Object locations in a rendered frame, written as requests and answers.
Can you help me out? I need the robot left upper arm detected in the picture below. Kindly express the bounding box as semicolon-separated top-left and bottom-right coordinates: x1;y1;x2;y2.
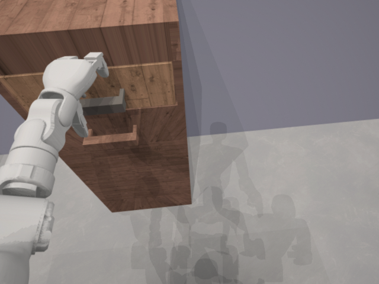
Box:
0;195;54;284

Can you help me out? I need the cabinet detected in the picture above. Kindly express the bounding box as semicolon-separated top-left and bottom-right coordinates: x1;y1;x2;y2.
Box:
0;0;192;212

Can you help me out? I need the left robot forearm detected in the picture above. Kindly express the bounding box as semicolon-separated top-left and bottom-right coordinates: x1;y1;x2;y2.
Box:
0;88;78;198

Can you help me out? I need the left robot hand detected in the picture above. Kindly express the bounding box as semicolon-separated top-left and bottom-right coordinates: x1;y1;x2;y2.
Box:
43;52;109;137

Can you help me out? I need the drawer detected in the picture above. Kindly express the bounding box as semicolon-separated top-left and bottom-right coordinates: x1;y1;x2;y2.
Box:
0;61;175;112

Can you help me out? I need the handle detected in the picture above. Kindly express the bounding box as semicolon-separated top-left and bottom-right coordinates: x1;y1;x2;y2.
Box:
79;88;126;116
83;133;139;150

